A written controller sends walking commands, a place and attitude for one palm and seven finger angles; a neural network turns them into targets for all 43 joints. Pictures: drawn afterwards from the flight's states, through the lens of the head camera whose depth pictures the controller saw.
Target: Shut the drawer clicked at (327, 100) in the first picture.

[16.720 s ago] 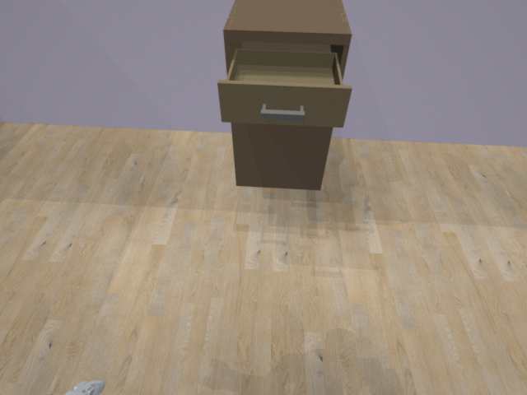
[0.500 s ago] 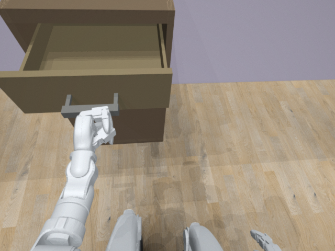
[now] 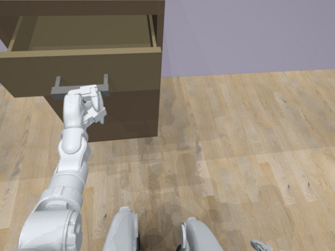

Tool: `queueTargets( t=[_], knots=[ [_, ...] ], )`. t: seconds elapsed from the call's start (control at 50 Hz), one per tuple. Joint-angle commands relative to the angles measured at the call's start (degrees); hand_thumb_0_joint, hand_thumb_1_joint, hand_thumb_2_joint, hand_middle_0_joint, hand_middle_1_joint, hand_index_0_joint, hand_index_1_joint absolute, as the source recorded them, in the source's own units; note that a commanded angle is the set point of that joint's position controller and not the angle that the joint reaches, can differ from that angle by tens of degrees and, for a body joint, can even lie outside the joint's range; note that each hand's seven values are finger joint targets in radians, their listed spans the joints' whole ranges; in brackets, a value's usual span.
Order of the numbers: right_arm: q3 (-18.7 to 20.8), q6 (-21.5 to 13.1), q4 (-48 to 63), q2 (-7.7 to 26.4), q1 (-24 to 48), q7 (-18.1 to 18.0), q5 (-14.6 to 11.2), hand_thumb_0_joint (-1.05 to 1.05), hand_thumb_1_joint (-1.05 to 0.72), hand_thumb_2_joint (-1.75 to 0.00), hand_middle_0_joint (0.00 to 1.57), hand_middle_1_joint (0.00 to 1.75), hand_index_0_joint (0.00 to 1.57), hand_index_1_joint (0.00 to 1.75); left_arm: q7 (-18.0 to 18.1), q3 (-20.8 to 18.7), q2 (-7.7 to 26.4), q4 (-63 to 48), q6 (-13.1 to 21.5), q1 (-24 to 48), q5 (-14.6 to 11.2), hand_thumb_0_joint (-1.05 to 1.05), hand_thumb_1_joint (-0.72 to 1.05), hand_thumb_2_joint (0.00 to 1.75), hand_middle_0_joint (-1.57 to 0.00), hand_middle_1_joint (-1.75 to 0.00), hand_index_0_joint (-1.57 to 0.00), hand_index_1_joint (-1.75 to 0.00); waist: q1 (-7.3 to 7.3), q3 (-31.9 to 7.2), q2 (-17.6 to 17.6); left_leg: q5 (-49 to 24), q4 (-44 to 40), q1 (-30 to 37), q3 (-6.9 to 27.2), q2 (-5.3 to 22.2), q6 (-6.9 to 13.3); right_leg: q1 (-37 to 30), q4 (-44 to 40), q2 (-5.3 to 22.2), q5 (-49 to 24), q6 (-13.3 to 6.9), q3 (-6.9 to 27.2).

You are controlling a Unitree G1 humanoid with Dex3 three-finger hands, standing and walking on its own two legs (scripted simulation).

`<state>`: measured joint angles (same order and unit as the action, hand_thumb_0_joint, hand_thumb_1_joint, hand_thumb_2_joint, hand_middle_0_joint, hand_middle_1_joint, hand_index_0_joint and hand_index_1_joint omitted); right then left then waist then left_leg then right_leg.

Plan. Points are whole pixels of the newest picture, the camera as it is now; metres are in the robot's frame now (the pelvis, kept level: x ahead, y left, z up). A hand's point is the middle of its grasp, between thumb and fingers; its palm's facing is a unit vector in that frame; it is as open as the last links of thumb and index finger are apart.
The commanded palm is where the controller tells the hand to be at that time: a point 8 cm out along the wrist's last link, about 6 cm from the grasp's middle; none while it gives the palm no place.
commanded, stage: push the drawer shut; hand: left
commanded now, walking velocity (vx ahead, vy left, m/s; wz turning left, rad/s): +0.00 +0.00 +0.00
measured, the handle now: (82, 85) +0.51 +0.21 +0.04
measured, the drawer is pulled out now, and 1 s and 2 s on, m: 0.15 0.01 0.00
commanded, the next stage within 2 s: pull the fist back off the drawer in 1.40 s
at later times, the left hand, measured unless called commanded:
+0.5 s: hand (102, 82) +0.52 +0.16 +0.04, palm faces +0.09 -1.00 -0.03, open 2.9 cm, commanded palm +0.51 +0.19 +0.04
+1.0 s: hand (103, 66) +0.58 +0.16 +0.04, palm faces +0.10 -0.99 -0.03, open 2.9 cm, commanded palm +0.57 +0.19 +0.04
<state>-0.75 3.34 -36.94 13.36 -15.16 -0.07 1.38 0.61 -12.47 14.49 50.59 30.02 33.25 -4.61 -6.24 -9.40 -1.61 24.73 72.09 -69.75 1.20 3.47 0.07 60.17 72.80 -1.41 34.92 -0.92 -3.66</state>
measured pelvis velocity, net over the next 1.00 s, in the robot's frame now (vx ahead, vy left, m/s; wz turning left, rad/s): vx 0.00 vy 0.01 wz -0.05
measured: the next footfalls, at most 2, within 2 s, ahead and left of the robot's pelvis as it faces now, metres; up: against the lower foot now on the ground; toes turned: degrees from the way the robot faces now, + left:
none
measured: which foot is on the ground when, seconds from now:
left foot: down 0.00-1.00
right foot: down 0.00-1.00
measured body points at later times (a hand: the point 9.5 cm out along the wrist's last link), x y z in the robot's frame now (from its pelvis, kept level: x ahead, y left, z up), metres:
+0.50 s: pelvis +0.00 +0.00 -0.01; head +0.15 +0.03 +0.41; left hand +0.51 +0.21 +0.04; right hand +0.01 -0.26 -0.13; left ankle +0.08 +0.12 -0.62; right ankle +0.00 -0.12 -0.62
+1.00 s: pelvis +0.00 +0.01 -0.02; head +0.18 +0.04 +0.39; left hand +0.57 +0.22 +0.04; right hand -0.02 -0.25 -0.13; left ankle +0.08 +0.12 -0.62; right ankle +0.00 -0.12 -0.62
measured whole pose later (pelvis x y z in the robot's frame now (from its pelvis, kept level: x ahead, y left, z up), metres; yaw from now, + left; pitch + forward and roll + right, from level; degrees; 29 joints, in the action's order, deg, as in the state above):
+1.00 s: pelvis +0.00 +0.01 -0.02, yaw -3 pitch +30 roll -6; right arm -3.0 6.2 -36.4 14.0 -20.9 1.9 3.7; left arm -1.4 -23.7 31.0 70.9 23.6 62.1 2.2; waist -13.9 -8.2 -3.0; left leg 26.6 78.0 -82.0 2.6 5.2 0.7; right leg 71.2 76.1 -3.4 35.4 -0.5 -4.5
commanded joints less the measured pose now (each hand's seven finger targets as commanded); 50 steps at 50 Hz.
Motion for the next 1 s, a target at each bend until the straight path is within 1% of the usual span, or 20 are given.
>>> queueTargets(
  t=[0.0, 0.02, 0.08, 0.12, 0.2, 0.32, 0.34, 0.36, 0.44, 0.52, 0.54, 0.58, 0.66, 0.7, 0.72, 0.74, 0.78, 0.88, 0.9, 0.98],
  knots=[
    [3.55, -1.31, 4.16, 9.58, -5.53, -0.65, 0.2, 0.0, -0.9, -0.9, 0.2, 0.3, 0.2, 0.3, 0.53, -4.17, 12.53, -9.95, 4.0, 30.91, -0.67, 0.0, 0.9, 0.9, -1.4, -1.6, -1.4, -1.6, -2.74, -23.41, -3.3, -5.27, -6.47, 26.87, 1.84, -1.87, 1.52, 0.89, -12.86, -1.29, -11.38, -0.08, 2.11],
    [3.49, -1.21, 4.09, 9.56, -5.85, -0.61, 0.28, 0.0, -0.9, -0.9, 0.2, 0.3, 0.2, 0.3, 0.25, -3.6, 11.97, -9.04, 3.94, 32.12, -0.62, 0.0, 0.9, 0.9, -1.4, -1.6, -1.4, -1.6, -3.04, -23.37, -2.67, -4.5, -6.15, 25.83, 1.76, -2.02, 1.64, 0.64, -12.87, -1.36, -10.86, 0.06, 2.29],
    [3.41, -0.92, 3.63, 10.15, -6.62, -0.72, 0.35, 0.0, -0.9, -0.9, 0.2, 0.3, 0.2, 0.3, 0.18, -5.0, 14.45, -6.07, 3.73, 35.84, 0.05, 0.0, 0.9, 0.9, -1.4, -1.6, -1.4, -1.6, -3.88, -23.21, -3.17, -3.15, -5.32, 24.48, 1.79, -2.0, 1.86, 2.1, -12.58, -1.42, -9.83, 0.06, 2.42],
    [3.31, -0.77, 3.54, 10.16, -7.06, -0.71, 0.4, 0.0, -0.9, -0.9, 0.2, 0.3, 0.2, 0.3, 0.1, -4.26, 14.03, -4.36, 3.39, 38.35, 0.22, 0.0, 0.9, 0.9, -1.4, -1.6, -1.4, -1.6, -4.74, -22.77, -3.2, -2.09, -4.99, 23.52, 1.78, -2.02, 2.05, 2.85, -12.72, -1.5, -8.9, 0.14, 2.55],
    [2.99, -0.38, 3.27, 10.78, -8.3, -0.79, 0.59, 0.0, -0.9, -0.9, 0.2, 0.3, 0.2, 0.3, -0.1, -7.13, 18.66, -1.81, 2.62, 41.58, 0.81, 0.0, 0.9, 0.9, -1.4, -1.6, -1.4, -1.6, -4.85, -25.24, -4.29, -2.95, -3.91, 22.53, 1.8, -1.93, 2.23, 2.48, -12.04, -1.69, -9.3, 0.03, 2.79],
    [3.05, 0.22, 2.79, 11.06, -10.5, -0.19, 0.97, 0.0, -0.9, -0.9, 0.2, 0.3, 0.2, 0.3, -0.59, -7.52, 19.53, 0.42, 1.49, 45.14, 1.41, 0.0, 0.9, 0.9, -1.4, -1.6, -1.4, -1.6, -5.67, -26.51, -7.25, -6.41, -3.53, 25.02, 2.64, -1.34, 2.12, 4.87, -11.18, -2.08, -11.21, -0.23, 1.97],
    [3.13, 0.4, 2.76, 11.27, -10.86, -0.13, 1.12, 0.0, -0.9, -0.9, 0.2, 0.3, 0.2, 0.3, -0.5, -8.75, 20.8, 0.89, 1.31, 44.55, 1.6, 0.0, 0.9, 0.9, -1.4, -1.6, -1.4, -1.6, -5.24, -27.47, -7.03, -7.24, -3.28, 25.01, 2.62, -1.3, 2.07, 4.47, -10.93, -2.11, -11.7, -0.31, 1.92],
    [3.04, 0.46, 2.78, 11.21, -11.41, 0.11, 1.22, 0.0, -0.9, -0.9, 0.2, 0.3, 0.2, 0.3, -0.71, -7.58, 19.86, 0.98, 1.36, 45.95, 1.77, 0.0, 0.9, 0.9, -1.4, -1.6, -1.4, -1.6, -5.73, -27.91, -8.75, -7.78, -3.54, 26.5, 3.21, -1.25, 1.99, 5.97, -10.24, -2.22, -11.67, -0.48, 1.48],
    [3.15, 1.23, 2.78, 11.3, -12.51, 0.77, 1.51, 0.0, -0.9, -0.9, 0.2, 0.3, 0.2, 0.3, -0.48, -7.82, 19.75, 2.39, 0.69, 46.22, 2.46, 0.0, 0.9, 0.9, -1.4, -1.6, -1.4, -1.6, -6.0, -27.61, -8.32, -8.68, -3.3, 26.69, 3.46, -0.98, 1.97, 6.59, -10.4, -2.43, -12.17, -0.46, 1.2],
    [3.06, 1.66, 2.24, 11.75, -13.79, 0.93, 1.8, 0.0, -0.9, -0.9, 0.2, 0.3, 0.2, 0.3, 0.06, -8.91, 22.04, 3.89, 0.13, 49.8, 3.54, 0.0, 0.9, 0.9, -1.4, -1.6, -1.4, -1.6, -7.14, -27.08, -7.74, -7.67, -2.87, 25.65, 3.81, -0.73, 2.13, 8.03, -10.04, -2.43, -11.43, -0.33, 0.95],
    [2.93, 1.7, 2.26, 11.81, -14.19, 0.91, 1.91, 0.0, -0.9, -0.9, 0.2, 0.3, 0.2, 0.3, 0.35, -10.27, 23.76, 3.57, 0.15, 50.19, 3.64, 0.0, 0.9, 0.9, -1.4, -1.6, -1.4, -1.6, -6.73, -27.66, -8.07, -8.51, -2.65, 25.22, 3.73, -0.74, 2.21, 7.17, -9.84, -2.52, -11.98, -0.41, 1.04],
    [2.87, 1.86, 2.29, 11.88, -14.84, 1.06, 2.0, 0.0, -0.9, -0.9, 0.2, 0.3, 0.2, 0.3, 0.3, -10.79, 24.39, 5.16, -0.12, 50.2, 4.07, 0.0, 0.9, 0.9, -1.4, -1.6, -1.4, -1.6, -6.92, -27.9, -7.55, -9.48, -2.34, 25.14, 3.8, -0.7, 2.22, 7.31, -9.67, -2.69, -12.43, -0.43, 0.9],
    [2.77, 2.07, 2.23, 11.92, -15.74, 1.23, 2.19, 0.0, -0.9, -0.9, 0.2, 0.3, 0.2, 0.3, 0.02, -11.0, 25.41, 4.72, -0.39, 52.35, 4.56, 0.0, 0.9, 0.9, -1.4, -1.6, -1.4, -1.6, -7.44, -29.23, -9.3, -11.37, -1.78, 26.0, 4.05, -0.49, 2.22, 7.79, -9.1, -2.76, -13.63, -0.56, 0.8],
    [2.69, 2.27, 1.83, 12.02, -15.95, 1.26, 2.24, 0.0, -0.9, -0.9, 0.2, 0.3, 0.2, 0.3, -0.03, -10.67, 25.58, 5.61, -0.9, 54.33, 4.86, 0.0, 0.9, 0.9, -1.4, -1.6, -1.4, -1.6, -8.3, -27.74, -9.83, -10.45, -1.48, 25.69, 4.13, -0.28, 2.23, 9.54, -9.22, -2.79, -12.81, -0.46, 0.62],
    [2.6, 2.29, 1.88, 12.22, -16.27, 1.19, 2.3, 0.0, -0.9, -0.9, 0.2, 0.3, 0.2, 0.3, 0.11, -12.21, 27.58, 6.21, -1.2, 54.25, 4.87, 0.0, 0.9, 0.9, -1.4, -1.6, -1.4, -1.6, -8.14, -27.83, -8.82, -10.38, -1.23, 24.46, 3.99, -0.29, 2.4, 8.51, -9.31, -2.87, -12.9, -0.38, 0.83],
    [2.44, 2.33, 2.03, 12.21, -16.38, 1.19, 2.25, 0.0, -0.9, -0.9, 0.2, 0.3, 0.2, 0.3, 0.02, -12.04, 28.02, 6.31, -1.45, 54.24, 5.16, 0.0, 0.9, 0.9, -1.4, -1.6, -1.4, -1.6, -8.0, -28.47, -9.74, -10.92, -1.16, 24.49, 3.87, -0.33, 2.38, 8.32, -9.19, -2.89, -13.2, -0.44, 0.88],
    [2.51, 2.32, 1.97, 12.24, -16.76, 1.25, 2.38, 0.0, -0.9, -0.9, 0.2, 0.3, 0.2, 0.3, -0.17, -12.01, 28.22, 5.39, -1.38, 56.04, 5.49, 0.0, 0.9, 0.9, -1.4, -1.6, -1.4, -1.6, -8.19, -30.17, -11.2, -12.54, -0.97, 26.37, 4.4, -0.11, 2.23, 9.3, -8.58, -2.91, -13.91, -0.57, 0.54],
    [2.15, 2.42, 1.79, 12.47, -17.4, 1.3, 2.48, 0.0, -0.9, -0.9, 0.2, 0.3, 0.2, 0.3, -0.57, -12.19, 29.58, 6.86, -2.52, 58.34, 5.76, 0.0, 0.9, 0.9, -1.4, -1.6, -1.4, -1.6, -9.32, -29.41, -11.29, -13.15, -0.2, 25.34, 4.61, 0.1, 2.4, 10.0, -8.45, -3.09, -14.36, -0.51, 0.42],
    [2.12, 2.44, 1.85, 12.4, -17.56, 1.33, 2.54, 0.0, -0.9, -0.9, 0.2, 0.3, 0.2, 0.3, -0.62, -12.78, 30.47, 6.64, -2.62, 58.54, 5.8, 0.0, 0.9, 0.9, -1.4, -1.6, -1.4, -1.6, -8.93, -29.79, -12.11, -13.38, 0.08, 25.17, 4.4, 0.08, 2.39, 9.53, -8.37, -3.12, -14.51, -0.54, 0.52],
    [2.02, 2.41, 1.7, 12.68, -18.27, 1.44, 2.67, 0.0, -0.9, -0.9, 0.2, 0.3, 0.2, 0.3, -0.66, -12.85, 31.48, 6.61, -3.15, 61.28, 6.35, 0.0, 0.9, 0.9, -1.4, -1.6, -1.4, -1.6, -9.73, -31.11, -13.11, -14.04, 0.72, 25.99, 4.91, 0.29, 2.42, 10.98, -7.83, -3.17, -14.6, -0.57, 0.28]
  ],
)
